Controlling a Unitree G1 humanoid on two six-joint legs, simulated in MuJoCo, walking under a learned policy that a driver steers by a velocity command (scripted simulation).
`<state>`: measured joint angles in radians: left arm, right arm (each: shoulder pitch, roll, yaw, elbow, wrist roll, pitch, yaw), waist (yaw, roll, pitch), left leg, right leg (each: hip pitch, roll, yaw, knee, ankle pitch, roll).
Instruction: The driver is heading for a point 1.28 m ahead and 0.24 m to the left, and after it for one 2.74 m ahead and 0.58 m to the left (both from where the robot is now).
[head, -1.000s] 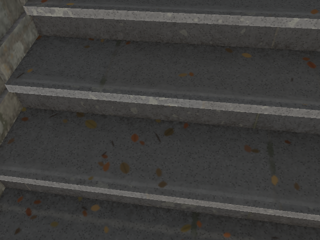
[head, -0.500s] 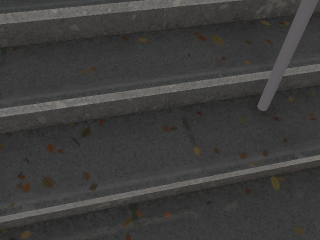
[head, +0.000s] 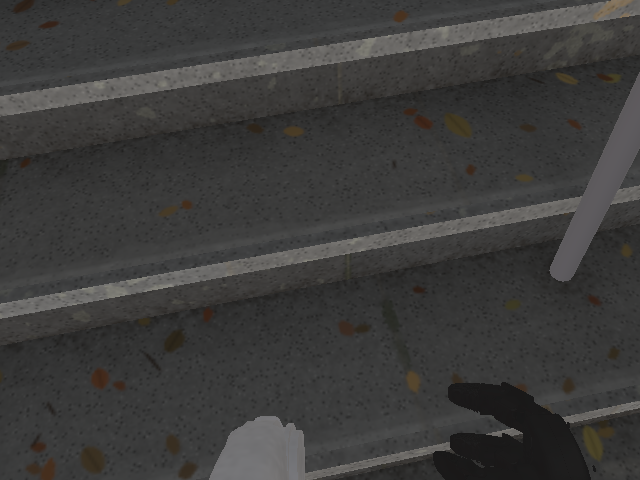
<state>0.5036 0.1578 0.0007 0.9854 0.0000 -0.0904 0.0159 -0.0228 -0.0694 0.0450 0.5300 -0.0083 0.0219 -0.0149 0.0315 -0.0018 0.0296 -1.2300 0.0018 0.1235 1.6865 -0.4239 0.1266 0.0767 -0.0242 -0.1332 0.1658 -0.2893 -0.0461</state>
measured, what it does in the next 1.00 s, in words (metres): climbs, turning left: left foot 0.16 m higher, then right foot 0.16 m higher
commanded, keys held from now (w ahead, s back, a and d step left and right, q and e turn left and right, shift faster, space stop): q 0.18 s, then w+q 0.48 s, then w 0.16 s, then w+e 0.18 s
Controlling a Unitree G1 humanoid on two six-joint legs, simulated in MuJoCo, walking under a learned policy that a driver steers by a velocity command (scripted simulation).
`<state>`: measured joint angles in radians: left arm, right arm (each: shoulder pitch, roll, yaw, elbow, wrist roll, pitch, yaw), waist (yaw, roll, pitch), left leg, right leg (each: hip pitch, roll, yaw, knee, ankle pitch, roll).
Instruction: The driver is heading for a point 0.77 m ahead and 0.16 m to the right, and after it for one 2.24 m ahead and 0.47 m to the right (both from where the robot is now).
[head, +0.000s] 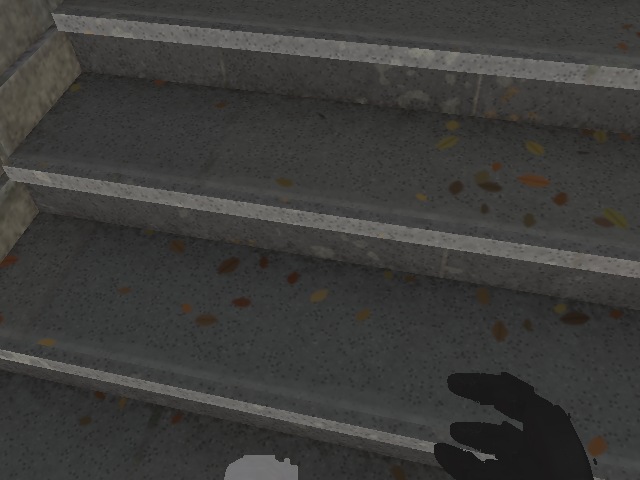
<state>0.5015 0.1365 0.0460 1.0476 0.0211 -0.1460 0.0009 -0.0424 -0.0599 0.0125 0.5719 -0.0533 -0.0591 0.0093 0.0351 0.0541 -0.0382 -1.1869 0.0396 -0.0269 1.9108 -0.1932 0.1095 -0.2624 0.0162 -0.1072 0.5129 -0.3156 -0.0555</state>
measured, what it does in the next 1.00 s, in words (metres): climbs, turning right: left foot 0.16 m higher, then right foot 0.16 m higher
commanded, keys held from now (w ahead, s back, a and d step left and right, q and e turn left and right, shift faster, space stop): w+e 0.94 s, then w+q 0.04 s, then q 0.02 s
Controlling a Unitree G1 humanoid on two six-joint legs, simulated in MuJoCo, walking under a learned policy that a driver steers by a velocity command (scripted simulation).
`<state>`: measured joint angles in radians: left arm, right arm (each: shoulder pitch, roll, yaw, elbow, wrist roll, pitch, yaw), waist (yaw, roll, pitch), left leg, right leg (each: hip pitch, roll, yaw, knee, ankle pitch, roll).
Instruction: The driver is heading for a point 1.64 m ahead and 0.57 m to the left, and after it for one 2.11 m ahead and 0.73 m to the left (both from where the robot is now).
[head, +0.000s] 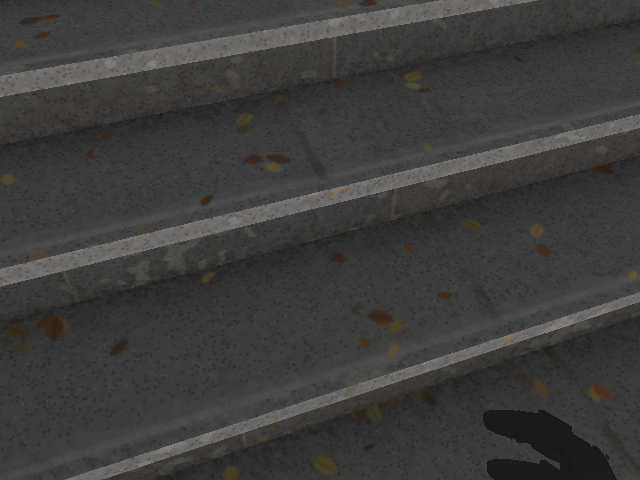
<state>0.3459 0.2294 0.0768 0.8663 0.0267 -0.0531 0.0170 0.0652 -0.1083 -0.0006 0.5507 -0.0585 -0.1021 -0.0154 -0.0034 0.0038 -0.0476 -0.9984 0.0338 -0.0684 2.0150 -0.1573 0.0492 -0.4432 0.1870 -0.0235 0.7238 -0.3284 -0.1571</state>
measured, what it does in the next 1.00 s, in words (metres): climbs, turning left: left foot 0.16 m higher, then right foot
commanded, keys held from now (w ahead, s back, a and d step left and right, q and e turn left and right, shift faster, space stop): q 1.00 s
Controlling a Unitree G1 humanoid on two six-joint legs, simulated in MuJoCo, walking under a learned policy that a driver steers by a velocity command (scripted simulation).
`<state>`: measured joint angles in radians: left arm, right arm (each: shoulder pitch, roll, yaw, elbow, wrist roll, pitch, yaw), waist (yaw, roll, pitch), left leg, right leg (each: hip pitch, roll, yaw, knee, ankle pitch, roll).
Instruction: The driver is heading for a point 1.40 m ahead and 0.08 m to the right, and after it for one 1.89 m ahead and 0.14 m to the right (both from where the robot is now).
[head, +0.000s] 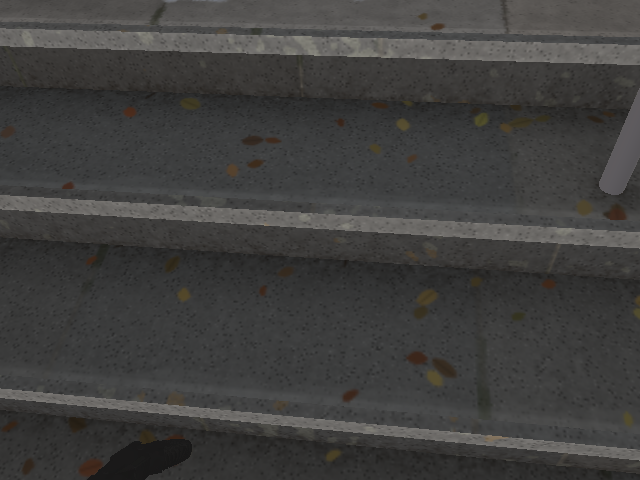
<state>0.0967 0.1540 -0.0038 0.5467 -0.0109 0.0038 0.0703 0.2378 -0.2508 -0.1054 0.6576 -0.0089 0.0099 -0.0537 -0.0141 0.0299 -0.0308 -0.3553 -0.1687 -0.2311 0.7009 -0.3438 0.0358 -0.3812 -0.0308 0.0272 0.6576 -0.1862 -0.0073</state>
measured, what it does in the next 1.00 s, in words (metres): steps on the spot: left foot, then right foot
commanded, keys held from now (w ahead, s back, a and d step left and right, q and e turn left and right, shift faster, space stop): q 0.18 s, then no key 0.14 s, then e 0.68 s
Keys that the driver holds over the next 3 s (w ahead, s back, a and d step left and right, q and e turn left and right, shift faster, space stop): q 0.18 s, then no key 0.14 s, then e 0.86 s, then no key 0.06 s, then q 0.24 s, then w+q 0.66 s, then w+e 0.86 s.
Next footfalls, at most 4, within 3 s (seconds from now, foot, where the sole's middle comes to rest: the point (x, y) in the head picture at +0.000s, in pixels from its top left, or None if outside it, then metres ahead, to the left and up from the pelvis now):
0.38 left None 0.03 0.11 -0.76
0.76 right None -0.05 -0.13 -0.76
1.30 left None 0.03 0.09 -0.76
1.84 right None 0.00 -0.07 -0.76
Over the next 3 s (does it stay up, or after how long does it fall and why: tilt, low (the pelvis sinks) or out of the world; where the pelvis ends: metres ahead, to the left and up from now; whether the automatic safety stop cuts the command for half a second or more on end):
stays up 0.60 0.12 0.29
